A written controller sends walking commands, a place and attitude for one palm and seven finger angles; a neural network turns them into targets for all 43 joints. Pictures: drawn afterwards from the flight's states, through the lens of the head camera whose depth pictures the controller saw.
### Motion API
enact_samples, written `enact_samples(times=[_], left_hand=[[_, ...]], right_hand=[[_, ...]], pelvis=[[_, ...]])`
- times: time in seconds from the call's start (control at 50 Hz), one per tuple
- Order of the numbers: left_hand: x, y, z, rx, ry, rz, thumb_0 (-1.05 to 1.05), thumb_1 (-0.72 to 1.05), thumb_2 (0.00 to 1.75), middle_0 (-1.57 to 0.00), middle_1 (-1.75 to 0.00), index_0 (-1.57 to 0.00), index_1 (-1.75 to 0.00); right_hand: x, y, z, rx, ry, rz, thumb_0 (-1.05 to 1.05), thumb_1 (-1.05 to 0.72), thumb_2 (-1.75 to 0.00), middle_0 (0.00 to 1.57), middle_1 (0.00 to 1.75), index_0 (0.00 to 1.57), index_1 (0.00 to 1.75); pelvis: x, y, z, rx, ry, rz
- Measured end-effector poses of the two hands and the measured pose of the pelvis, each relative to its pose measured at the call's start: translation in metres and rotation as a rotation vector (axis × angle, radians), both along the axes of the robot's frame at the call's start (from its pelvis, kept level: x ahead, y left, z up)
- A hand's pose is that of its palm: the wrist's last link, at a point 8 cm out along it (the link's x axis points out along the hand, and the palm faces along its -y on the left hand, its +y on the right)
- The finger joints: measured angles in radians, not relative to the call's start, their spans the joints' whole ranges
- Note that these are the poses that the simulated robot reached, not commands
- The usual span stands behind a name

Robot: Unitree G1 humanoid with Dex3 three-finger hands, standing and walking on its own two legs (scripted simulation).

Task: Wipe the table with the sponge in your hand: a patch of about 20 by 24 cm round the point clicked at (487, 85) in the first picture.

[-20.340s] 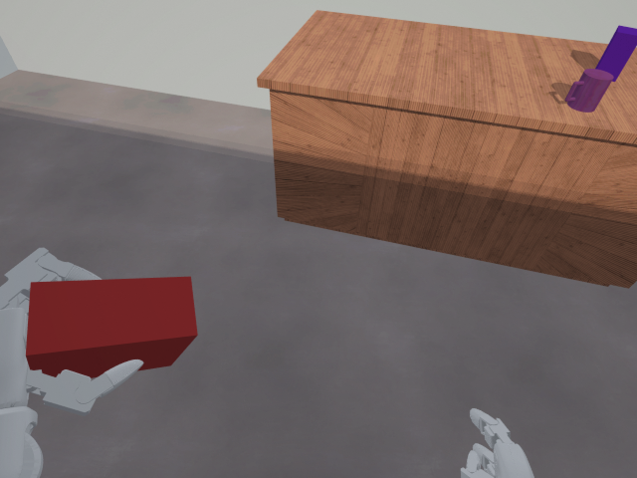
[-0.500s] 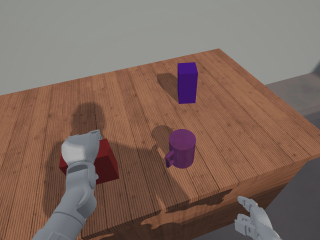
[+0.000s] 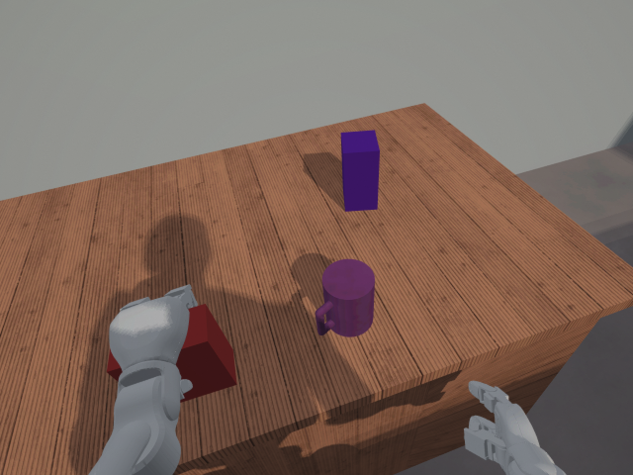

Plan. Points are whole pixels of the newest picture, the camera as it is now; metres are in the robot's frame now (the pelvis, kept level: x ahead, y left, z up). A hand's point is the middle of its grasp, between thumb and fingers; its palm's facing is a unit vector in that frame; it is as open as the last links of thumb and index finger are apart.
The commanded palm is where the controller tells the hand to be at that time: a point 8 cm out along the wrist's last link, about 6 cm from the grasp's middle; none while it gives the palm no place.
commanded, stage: slide across to the third lane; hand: left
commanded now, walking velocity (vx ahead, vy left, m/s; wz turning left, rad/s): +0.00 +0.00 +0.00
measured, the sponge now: (184, 366) +0.25 +0.23 -0.01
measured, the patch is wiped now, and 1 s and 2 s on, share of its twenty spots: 0.85 0.95 0.95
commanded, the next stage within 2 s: wipe forward along the third lane in 0.64 s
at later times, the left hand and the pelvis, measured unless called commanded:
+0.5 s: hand (201, 340) +0.27 +0.20 +0.05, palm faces +0.05 -0.08 -1.00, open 10.1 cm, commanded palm +0.24 +0.17 +0.09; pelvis -0.02 +0.00 +0.00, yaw +1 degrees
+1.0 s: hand (233, 316) +0.31 +0.17 +0.04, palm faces +0.01 -0.06 -1.00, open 10.1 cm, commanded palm +0.28 +0.17 +0.08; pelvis -0.02 -0.01 +0.00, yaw +1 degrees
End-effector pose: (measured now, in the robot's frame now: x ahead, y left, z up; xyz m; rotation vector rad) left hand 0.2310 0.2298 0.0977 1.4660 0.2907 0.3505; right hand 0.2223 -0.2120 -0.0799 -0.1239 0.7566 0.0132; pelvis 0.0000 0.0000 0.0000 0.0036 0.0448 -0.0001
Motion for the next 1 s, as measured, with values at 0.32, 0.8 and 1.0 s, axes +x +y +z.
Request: enact_samples(times=[0.32, 0.8, 1.0], left_hand=[[0.002, -0.017, 0.001, 0.002, 0.008, -0.057, -0.01, -0.48, 1.02, -0.69, -1.35, -0.72, -1.35], [0.040, -0.068, 0.001, 0.015, 0.016, -0.114, -0.02, -0.48, 1.02, -0.70, -1.35, -0.72, -1.34], [0.058, -0.067, -0.001, 0.014, 0.041, -0.067, -0.03, -0.49, 1.03, -0.71, -1.34, -0.73, -1.33]], right_hand=[[-0.003, 0.005, -0.001, 0.005, -0.025, -0.005, 0.01, -0.91, -0.90, 0.20, 0.30, 0.16, 0.29], [-0.008, 0.007, 0.002, 0.050, -0.028, 0.024, 0.01, -0.91, -0.90, 0.20, 0.30, 0.18, 0.29], [-0.012, -0.004, -0.002, 0.024, 0.014, -0.001, 0.01, -0.91, -0.90, 0.20, 0.30, 0.19, 0.30]], pelvis=[[-0.009, 0.002, 0.000, 0.002, -0.018, 0.017], [-0.021, -0.008, 0.000, 0.007, -0.024, 0.019], [-0.017, -0.014, 0.001, 0.008, -0.006, 0.009]])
